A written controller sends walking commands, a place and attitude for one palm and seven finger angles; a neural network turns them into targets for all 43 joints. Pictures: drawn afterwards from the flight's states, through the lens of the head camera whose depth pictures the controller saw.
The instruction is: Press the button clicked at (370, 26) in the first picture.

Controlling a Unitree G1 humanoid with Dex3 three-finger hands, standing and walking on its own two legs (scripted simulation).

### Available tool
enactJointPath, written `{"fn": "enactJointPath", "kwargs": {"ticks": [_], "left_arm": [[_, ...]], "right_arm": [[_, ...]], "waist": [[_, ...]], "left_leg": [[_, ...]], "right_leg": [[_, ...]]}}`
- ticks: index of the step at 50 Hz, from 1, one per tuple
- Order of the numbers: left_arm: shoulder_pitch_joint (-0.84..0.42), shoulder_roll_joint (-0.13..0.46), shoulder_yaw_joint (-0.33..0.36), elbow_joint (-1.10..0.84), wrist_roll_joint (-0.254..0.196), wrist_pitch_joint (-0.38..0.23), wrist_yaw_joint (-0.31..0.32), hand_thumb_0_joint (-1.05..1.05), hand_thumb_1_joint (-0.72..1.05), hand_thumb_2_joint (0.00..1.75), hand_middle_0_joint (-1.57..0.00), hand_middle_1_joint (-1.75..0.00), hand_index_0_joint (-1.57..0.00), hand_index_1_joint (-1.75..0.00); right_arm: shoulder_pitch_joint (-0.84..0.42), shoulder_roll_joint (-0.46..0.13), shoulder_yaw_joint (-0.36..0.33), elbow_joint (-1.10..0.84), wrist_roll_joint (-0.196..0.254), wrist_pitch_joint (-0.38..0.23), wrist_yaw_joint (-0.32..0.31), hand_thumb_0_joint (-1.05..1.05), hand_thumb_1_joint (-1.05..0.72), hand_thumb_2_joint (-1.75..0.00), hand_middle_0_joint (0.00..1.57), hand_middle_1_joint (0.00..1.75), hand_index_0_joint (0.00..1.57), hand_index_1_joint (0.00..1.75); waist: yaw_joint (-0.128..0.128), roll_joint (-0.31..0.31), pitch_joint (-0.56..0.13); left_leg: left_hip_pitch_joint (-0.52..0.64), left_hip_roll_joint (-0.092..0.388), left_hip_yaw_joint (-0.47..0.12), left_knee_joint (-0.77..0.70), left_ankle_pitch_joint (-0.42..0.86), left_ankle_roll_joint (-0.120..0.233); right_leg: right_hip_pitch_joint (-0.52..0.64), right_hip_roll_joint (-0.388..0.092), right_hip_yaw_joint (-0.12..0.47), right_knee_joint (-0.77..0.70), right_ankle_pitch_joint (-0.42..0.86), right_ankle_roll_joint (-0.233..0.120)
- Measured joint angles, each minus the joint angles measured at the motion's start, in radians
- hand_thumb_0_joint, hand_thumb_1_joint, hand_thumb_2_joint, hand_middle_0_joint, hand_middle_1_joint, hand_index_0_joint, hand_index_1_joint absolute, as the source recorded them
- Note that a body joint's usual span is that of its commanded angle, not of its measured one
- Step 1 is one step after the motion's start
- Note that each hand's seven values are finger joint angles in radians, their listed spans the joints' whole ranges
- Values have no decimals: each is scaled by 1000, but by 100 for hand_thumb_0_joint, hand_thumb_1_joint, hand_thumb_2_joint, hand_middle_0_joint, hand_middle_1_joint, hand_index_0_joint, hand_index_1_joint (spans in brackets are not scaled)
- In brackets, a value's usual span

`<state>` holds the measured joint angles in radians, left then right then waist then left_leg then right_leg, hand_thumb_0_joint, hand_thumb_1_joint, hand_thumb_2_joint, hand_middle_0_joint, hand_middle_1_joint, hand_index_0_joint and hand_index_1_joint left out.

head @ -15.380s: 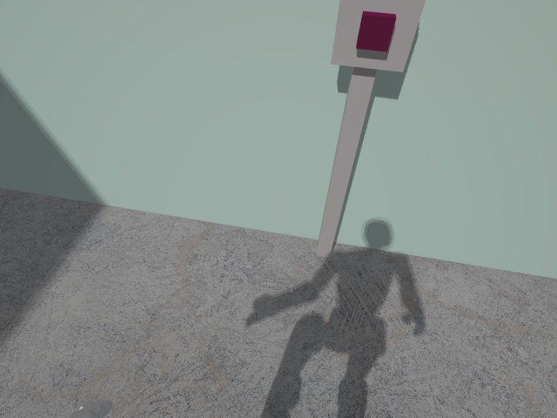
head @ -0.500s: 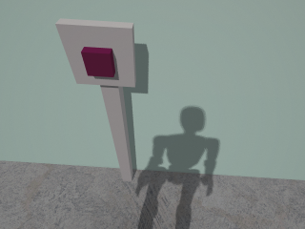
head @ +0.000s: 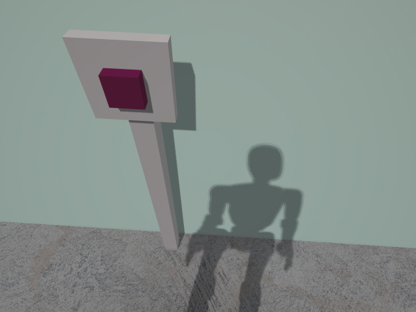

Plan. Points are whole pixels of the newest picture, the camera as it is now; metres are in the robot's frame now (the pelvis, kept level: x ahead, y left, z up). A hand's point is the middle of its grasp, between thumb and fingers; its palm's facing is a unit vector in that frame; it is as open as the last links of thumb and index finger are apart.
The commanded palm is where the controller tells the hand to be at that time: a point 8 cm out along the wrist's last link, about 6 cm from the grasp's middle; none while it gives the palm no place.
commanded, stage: look again from close up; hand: left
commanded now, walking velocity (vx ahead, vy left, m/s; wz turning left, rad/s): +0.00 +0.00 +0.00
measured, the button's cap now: (125, 88) +0.47 +0.20 +0.19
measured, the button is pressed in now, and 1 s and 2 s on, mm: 0 0 0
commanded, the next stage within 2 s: raise the hand and make a fist in 0.56 s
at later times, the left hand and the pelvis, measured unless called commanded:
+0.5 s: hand out of the picture -0.01 +0.16 -0.17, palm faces +0.03 -0.98 -0.20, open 7.4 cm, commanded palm none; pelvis +0.00 -0.02 +0.00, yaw +0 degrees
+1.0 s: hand (137, 286) +0.16 +0.13 +0.02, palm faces -0.06 -1.00 +0.01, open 6.0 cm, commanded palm +0.10 +0.21 -0.01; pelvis -0.06 -0.02 -0.03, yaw +1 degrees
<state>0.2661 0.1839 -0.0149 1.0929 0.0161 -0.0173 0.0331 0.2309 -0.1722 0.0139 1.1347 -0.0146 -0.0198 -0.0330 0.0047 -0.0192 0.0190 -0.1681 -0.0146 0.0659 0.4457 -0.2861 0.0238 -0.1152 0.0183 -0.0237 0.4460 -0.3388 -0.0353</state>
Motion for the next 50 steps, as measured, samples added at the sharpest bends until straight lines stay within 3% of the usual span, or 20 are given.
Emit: {"fn": "enactJointPath", "kwargs": {"ticks": [34,35,36,39,41,43,45,47,49,50], "left_arm": [[44,-24,3,15,2,-13,11,0,90,90,-20,-30,-20,-30],[94,-26,2,-142,-44,42,10,0,90,90,-20,-30,-20,-30],[151,-22,10,-326,-69,54,21,1,92,90,-20,-31,-21,-30],[208,-2,16,-708,-134,0,73,3,94,90,-23,-33,-23,-32],[173,-5,31,-866,-164,-45,66,3,94,90,-25,-36,-25,-35],[108,-8,55,-943,-177,-138,33,2,94,90,-28,-39,-28,-39],[48,-15,81,-964,-198,-257,-34,2,93,90,-32,-44,-32,-43],[23,-25,94,-970,-228,-364,-141,1,93,90,-36,-48,-36,-48],[36,-33,94,-957,-248,-428,-261,1,92,90,-41,-54,-41,-53],[57,-34,91,-951,-247,-429,-305,0,92,90,-43,-56,-44,-56]], "right_arm": [[13,11,0,4,4,8,-3,0,-91,-90,20,30,20,30],[27,4,2,-44,17,-1,-6,1,-91,-90,20,30,20,30],[50,-2,4,-96,24,-43,-19,1,-91,-90,20,30,20,30],[85,-32,-13,-198,46,-162,-46,1,-91,-90,20,30,20,30],[70,-60,-24,-257,48,-196,-49,1,-91,-90,20,30,20,30],[35,-80,-31,-313,36,-213,-46,1,-91,-90,20,30,20,30],[-7,-84,-36,-367,26,-220,-33,1,-90,-90,20,30,20,30],[-45,-79,-42,-421,24,-220,-13,1,-90,-90,20,30,20,30],[-70,-80,-46,-482,31,-213,6,1,-90,-90,20,30,20,30],[-76,-83,-47,-513,36,-206,10,1,-90,-90,20,30,20,30]], "waist": [[8,12,-9],[8,16,-2],[16,17,5],[8,38,-17],[-10,68,-42],[-29,84,-80],[-36,76,-118],[-34,49,-140],[-31,23,-141],[-28,13,-140]], "left_leg": [[-14,33,-15,18,9,-29],[-23,36,-16,32,2,-24],[-16,34,-10,23,-3,-24],[-45,8,-21,40,8,-20],[-88,-3,-38,78,5,-14],[-156,-8,-46,132,-5,-11],[-238,-6,-39,194,-20,-13],[-311,1,-28,257,-39,-19],[-358,9,-23,311,-55,-22],[-375,11,-22,333,-62,-23]], "right_leg": [[11,33,-16,-28,21,-24],[1,36,-15,-18,21,-23],[-11,34,-8,3,16,-24],[-48,7,-22,62,-12,-20],[-83,-5,-41,99,-24,-14],[-149,-12,-51,156,-39,-11],[-240,-15,-47,232,-60,-13],[-321,-11,-36,306,-79,-19],[-371,-6,-32,361,-94,-27],[-388,-4,-32,382,-101,-28]]}}
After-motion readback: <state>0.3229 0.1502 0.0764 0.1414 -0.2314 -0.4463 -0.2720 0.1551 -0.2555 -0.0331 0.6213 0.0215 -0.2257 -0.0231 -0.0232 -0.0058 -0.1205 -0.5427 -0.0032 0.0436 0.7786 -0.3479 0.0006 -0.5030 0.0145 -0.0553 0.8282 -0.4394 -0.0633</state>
